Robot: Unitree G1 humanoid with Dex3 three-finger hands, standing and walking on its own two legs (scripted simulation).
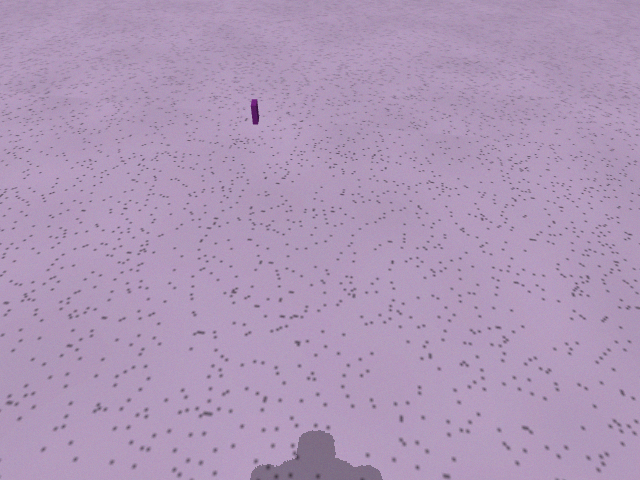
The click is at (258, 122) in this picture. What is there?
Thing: carton on end
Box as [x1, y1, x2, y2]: [251, 99, 258, 123]
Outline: 252,99 252,120 253,123 257,123 257,103 256,99
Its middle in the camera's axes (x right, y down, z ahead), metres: -0.41 -0.81 +2.40
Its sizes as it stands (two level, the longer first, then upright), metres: 0.084 0.032 0.121
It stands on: the floor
